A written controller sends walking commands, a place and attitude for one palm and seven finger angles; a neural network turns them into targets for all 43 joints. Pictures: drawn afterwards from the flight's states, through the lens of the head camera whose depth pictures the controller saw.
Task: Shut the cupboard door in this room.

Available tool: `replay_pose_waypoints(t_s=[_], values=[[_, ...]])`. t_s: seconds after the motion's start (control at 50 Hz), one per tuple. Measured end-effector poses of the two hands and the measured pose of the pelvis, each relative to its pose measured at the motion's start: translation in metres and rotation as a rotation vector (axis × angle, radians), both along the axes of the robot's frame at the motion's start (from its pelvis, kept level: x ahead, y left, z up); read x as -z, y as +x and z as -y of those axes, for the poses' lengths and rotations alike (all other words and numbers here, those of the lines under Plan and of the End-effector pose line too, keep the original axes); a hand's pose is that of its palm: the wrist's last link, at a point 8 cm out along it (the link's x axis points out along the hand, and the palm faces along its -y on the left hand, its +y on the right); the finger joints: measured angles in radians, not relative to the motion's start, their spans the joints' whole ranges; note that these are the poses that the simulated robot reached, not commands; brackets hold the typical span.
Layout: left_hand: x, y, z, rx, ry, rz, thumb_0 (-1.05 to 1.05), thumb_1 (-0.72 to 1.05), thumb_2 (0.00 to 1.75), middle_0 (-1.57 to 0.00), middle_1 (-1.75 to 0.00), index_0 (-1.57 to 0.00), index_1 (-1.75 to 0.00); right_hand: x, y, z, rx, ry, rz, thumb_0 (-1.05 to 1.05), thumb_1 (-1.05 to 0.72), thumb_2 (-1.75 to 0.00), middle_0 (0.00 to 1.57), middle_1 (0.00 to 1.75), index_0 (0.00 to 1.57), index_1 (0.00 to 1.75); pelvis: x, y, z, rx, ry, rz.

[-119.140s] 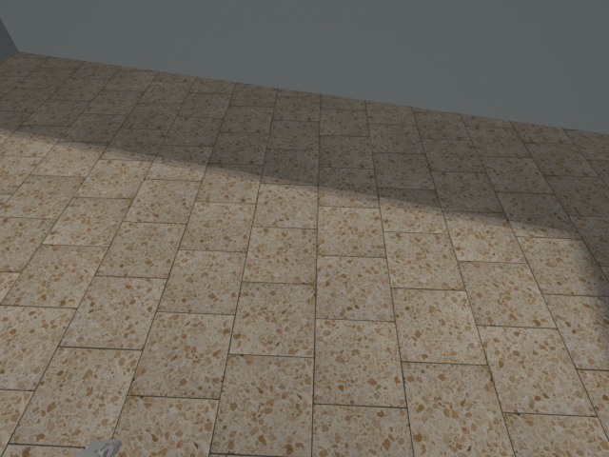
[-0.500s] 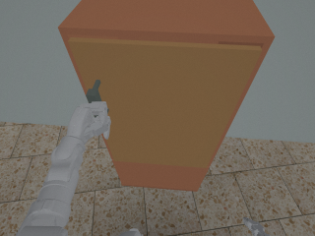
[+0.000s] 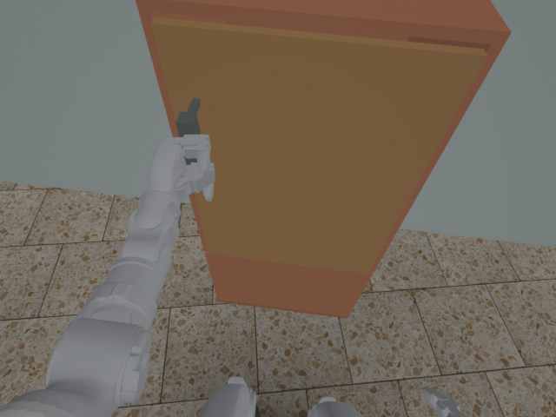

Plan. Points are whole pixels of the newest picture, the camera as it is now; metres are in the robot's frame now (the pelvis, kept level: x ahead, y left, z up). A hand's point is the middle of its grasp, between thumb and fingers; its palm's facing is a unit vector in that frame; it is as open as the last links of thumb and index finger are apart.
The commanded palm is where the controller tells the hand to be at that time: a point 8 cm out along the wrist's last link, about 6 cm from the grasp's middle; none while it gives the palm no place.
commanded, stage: pull the fist back off the door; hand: left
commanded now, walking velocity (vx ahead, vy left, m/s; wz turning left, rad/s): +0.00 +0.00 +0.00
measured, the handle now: (197, 142) +0.51 +0.15 +0.10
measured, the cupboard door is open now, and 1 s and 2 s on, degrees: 0 0 0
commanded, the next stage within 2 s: draw the hand back to the body in 0.72 s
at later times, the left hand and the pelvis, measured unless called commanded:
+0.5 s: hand (223, 187) +0.41 +0.09 +0.10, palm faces -0.09 -1.00 -0.02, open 3.1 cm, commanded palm +0.39 +0.15 +0.10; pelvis -0.02 +0.01 +0.00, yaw -5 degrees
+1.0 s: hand (208, 201) +0.38 +0.11 +0.11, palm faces -0.11 -0.99 -0.03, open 3.1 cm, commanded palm +0.34 +0.17 +0.12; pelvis +0.06 +0.00 +0.02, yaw -5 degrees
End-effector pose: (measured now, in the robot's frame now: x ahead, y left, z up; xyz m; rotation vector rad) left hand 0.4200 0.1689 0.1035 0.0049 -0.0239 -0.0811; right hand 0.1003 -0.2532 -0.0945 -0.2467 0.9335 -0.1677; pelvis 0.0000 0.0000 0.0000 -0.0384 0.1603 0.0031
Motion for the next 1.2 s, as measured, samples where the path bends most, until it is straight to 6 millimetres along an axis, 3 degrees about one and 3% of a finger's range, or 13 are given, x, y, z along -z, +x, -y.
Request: replay_pose_waypoints(t_s=[0.14, 0.34, 0.42, 0.5, 0.62, 0.76, 0.94, 1.08, 1.2], values=[[-0.001, -0.003, 0.004, -0.024, 0.035, 0.000, 0.01, 0.90, 0.90, -1.42, -1.50, -1.39, -1.50, 0.003, -0.034, -0.001, 0.042, 0.013, 0.006, 0.00, -0.90, -0.90, 0.20, 0.30, 0.20, 0.30, 0.005, -0.016, -0.002, 0.017, -0.002, 0.007], [-0.001, -0.007, 0.032, 0.026, -0.007, -0.006, 0.01, 0.90, 0.90, -1.33, -1.50, -1.32, -1.50, 0.006, -0.089, 0.004, 0.134, 0.011, -0.056, 0.01, -0.90, -0.90, 0.20, 0.30, 0.20, 0.30, 0.004, -0.026, -0.006, 0.064, 0.014, 0.014], [0.004, -0.012, 0.027, 0.009, 0.002, 0.001, 0.01, 0.90, 0.90, -1.31, -1.50, -1.31, -1.50, 0.004, -0.099, 0.005, 0.171, 0.015, -0.059, 0.01, -0.90, -0.90, 0.20, 0.30, 0.20, 0.30, 0.002, -0.025, -0.007, 0.089, 0.017, 0.021], [0.006, -0.021, 0.020, 0.009, 0.015, 0.018, 0.01, 0.90, 0.90, -1.31, -1.50, -1.31, -1.50, 0.003, -0.096, 0.004, 0.183, 0.020, -0.054, 0.01, -0.90, -0.90, 0.20, 0.30, 0.20, 0.30, 0.000, -0.021, -0.008, 0.097, 0.015, 0.034], [0.006, -0.039, 0.014, 0.024, 0.005, 0.018, 0.01, 0.90, 0.90, -1.30, -1.50, -1.31, -1.50, -0.004, -0.063, 0.001, 0.150, 0.024, -0.003, 0.01, -0.90, -0.90, 0.20, 0.30, 0.20, 0.30, -0.005, -0.009, -0.010, 0.090, 0.010, 0.053], [0.007, -0.055, 0.014, 0.034, 0.001, 0.023, 0.01, 0.90, 0.90, -1.30, -1.50, -1.31, -1.50, -0.023, 0.005, -0.006, 0.070, 0.027, 0.128, 0.01, -0.90, -0.90, 0.20, 0.30, 0.20, 0.30, -0.011, 0.009, -0.010, 0.079, 0.005, 0.073], [-0.001, -0.053, 0.010, 0.033, 0.007, 0.027, 0.02, 0.90, 0.90, -1.30, -1.50, -1.31, -1.50, -0.046, 0.084, -0.016, -0.007, 0.058, 0.244, 0.01, -0.90, -0.90, 0.20, 0.30, 0.20, 0.30, -0.019, 0.042, -0.005, 0.079, 0.010, 0.076], [-0.021, -0.073, -0.007, 0.026, 0.033, 0.020, 0.01, 0.90, 0.90, -1.30, -1.50, -1.30, -1.50, -0.056, 0.121, -0.020, -0.021, 0.107, 0.272, 0.01, -0.90, -0.90, 0.20, 0.30, 0.20, 0.30, -0.029, 0.074, 0.002, 0.087, 0.017, 0.083], [-0.034, -0.093, -0.022, -0.001, 0.055, -0.009, 0.01, 0.90, 0.90, -1.30, -1.50, -1.30, -1.50, -0.058, 0.140, -0.015, -0.036, 0.106, 0.281, 0.01, -0.90, -0.90, 0.20, 0.30, 0.20, 0.30, -0.032, 0.088, 0.008, 0.074, 0.019, 0.089]])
